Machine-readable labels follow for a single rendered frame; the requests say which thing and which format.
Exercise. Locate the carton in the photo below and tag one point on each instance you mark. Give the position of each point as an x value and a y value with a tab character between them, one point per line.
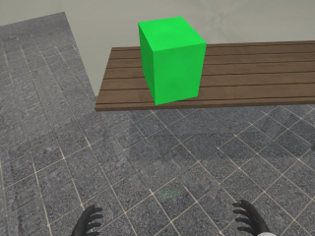
172	58

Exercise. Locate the table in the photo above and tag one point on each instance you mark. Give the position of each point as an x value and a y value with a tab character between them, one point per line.
240	74

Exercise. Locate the right robot hand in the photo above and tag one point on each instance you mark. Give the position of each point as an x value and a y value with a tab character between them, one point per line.
255	220

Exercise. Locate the left robot hand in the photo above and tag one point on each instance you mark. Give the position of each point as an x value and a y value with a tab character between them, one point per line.
83	226

